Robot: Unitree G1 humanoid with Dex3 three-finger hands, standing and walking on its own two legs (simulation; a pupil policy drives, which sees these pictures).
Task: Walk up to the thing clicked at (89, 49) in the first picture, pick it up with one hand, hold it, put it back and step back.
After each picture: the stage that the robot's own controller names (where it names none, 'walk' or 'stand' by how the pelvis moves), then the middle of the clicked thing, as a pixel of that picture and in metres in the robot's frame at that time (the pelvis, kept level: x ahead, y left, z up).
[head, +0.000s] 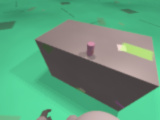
stand; (90, 49) +0.60 +0.04 +0.06
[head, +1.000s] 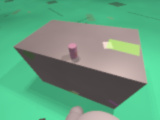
walk; (73, 51) +0.51 +0.20 +0.07
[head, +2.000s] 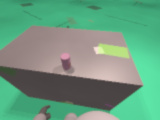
stand; (66, 61) +0.41 +0.21 +0.07
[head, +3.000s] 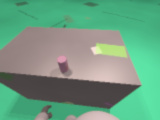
stand; (63, 64) +0.39 +0.22 +0.06
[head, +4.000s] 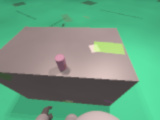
stand; (61, 62) +0.40 +0.24 +0.06
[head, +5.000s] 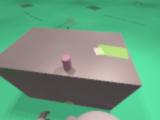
stand; (66, 62) +0.41 +0.20 +0.06
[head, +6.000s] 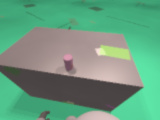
stand; (68, 62) +0.42 +0.19 +0.06
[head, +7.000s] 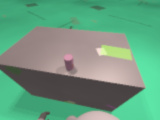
rise first; (69, 62) +0.42 +0.19 +0.06
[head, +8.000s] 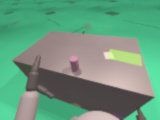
rise first; (74, 63) +0.42 +0.19 +0.06
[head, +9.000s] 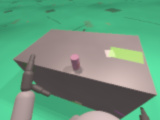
go down; (75, 62) +0.43 +0.18 +0.06
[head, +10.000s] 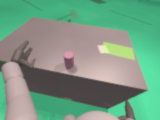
go down; (69, 60) +0.42 +0.16 +0.07
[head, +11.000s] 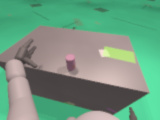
approach; (70, 62) +0.42 +0.17 +0.07
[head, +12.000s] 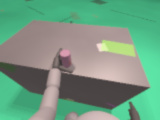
close; (66, 58) +0.42 +0.19 +0.10
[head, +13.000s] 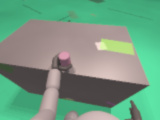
lift; (65, 61) +0.39 +0.18 +0.10
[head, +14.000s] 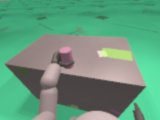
lift; (67, 58) +0.33 +0.16 +0.22
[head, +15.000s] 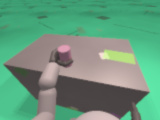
hold; (65, 56) +0.33 +0.17 +0.23
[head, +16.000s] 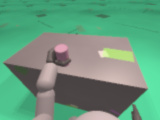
hold; (62, 56) +0.32 +0.19 +0.24
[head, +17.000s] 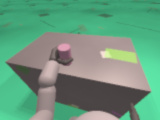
crouch; (65, 55) +0.34 +0.18 +0.23
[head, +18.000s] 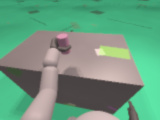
lower; (64, 44) +0.44 +0.18 +0.23
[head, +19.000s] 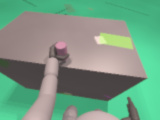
lower; (62, 51) +0.45 +0.20 +0.11
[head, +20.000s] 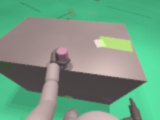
lower; (63, 56) +0.42 +0.19 +0.10
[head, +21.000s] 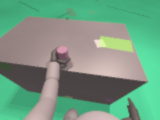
lower; (63, 55) +0.43 +0.19 +0.10
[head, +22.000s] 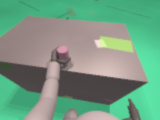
lower; (64, 55) +0.43 +0.19 +0.10
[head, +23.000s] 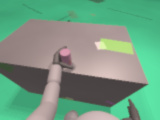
withdraw; (66, 58) +0.42 +0.18 +0.10
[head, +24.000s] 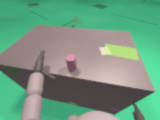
sink last; (71, 63) +0.40 +0.16 +0.09
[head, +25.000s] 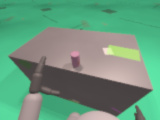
stand; (75, 59) +0.45 +0.17 +0.08
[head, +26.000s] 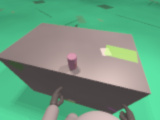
stand; (72, 61) +0.41 +0.17 +0.07
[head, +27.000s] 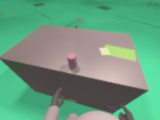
stand; (72, 61) +0.43 +0.18 +0.06
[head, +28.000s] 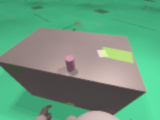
walk; (70, 63) +0.41 +0.18 +0.07
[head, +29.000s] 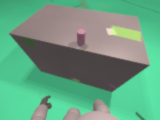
walk; (81, 37) +0.61 +0.10 +0.08
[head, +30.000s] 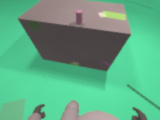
walk; (79, 17) +0.90 +0.22 +0.09
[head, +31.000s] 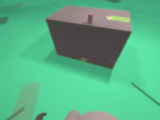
stand; (90, 18) +1.16 +0.14 +0.08
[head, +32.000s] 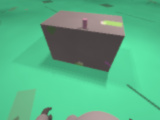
stand; (84, 23) +1.13 +0.17 +0.06
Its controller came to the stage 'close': yes
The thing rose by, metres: 0.21
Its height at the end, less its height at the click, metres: +0.00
